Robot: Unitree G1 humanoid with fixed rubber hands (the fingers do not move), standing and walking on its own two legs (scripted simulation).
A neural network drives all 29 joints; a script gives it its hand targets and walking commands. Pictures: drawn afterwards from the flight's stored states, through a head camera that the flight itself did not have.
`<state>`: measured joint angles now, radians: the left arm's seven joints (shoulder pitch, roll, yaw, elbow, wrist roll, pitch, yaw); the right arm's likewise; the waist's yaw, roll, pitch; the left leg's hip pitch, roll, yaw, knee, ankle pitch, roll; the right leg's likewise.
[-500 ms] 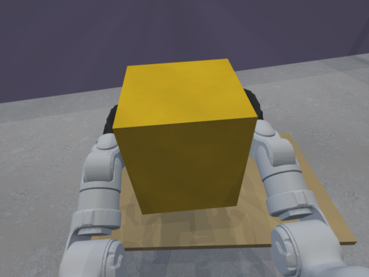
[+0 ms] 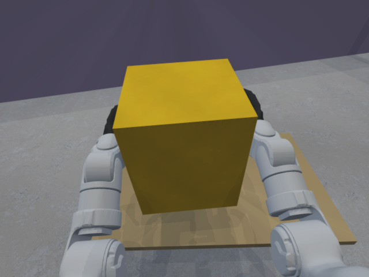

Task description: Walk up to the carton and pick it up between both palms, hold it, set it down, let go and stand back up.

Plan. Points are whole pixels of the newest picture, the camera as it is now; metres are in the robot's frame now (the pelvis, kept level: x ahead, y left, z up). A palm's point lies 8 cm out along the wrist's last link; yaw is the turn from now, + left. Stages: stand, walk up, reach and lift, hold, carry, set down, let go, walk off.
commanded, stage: hold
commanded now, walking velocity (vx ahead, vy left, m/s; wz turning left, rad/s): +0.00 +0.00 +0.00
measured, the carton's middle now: (184, 138) +0.36 +0.01 +0.18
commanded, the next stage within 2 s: none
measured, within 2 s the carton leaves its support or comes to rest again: neither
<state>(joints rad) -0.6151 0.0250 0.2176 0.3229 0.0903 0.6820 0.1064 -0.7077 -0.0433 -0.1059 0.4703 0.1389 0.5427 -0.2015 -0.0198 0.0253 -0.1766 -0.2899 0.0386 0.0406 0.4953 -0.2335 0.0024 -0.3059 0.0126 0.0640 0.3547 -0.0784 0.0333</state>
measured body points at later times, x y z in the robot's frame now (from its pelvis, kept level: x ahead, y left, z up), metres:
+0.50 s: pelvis +0.00 +0.00 +0.00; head -0.05 +0.00 +0.45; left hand +0.38 +0.16 +0.18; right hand +0.39 -0.14 +0.20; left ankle +0.02 +0.11 -0.74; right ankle +0.07 -0.14 -0.74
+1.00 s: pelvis +0.00 +0.00 +0.00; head -0.05 +0.00 +0.45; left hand +0.38 +0.16 +0.18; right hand +0.39 -0.14 +0.19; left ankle +0.02 +0.11 -0.74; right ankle +0.07 -0.14 -0.74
